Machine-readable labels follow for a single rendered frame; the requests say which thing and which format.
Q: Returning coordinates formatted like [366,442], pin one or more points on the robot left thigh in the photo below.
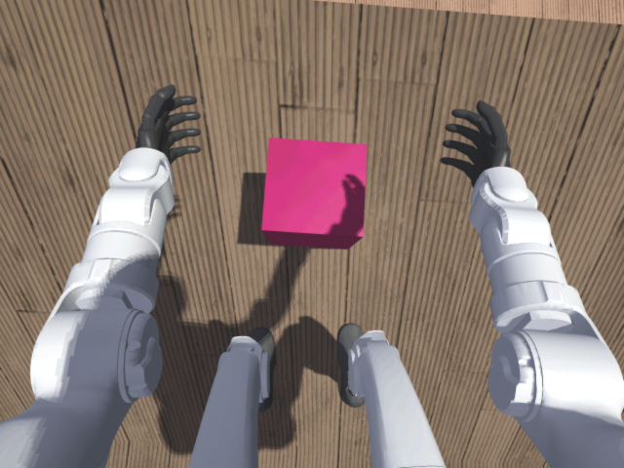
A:
[227,436]

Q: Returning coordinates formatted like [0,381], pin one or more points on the right robot upper arm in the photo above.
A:
[565,391]

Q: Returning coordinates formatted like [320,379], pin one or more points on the left robot hand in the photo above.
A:
[154,132]

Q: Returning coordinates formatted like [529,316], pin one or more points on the robot right forearm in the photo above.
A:
[527,280]

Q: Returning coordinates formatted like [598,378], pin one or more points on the right robot hand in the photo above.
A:
[491,141]

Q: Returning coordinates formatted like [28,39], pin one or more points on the left robot upper arm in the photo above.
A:
[90,367]

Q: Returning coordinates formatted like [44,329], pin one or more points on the robot left forearm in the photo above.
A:
[119,264]

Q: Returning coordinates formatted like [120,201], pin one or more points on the carton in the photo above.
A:
[314,193]

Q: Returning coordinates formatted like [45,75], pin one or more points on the robot left foot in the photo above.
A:
[265,338]

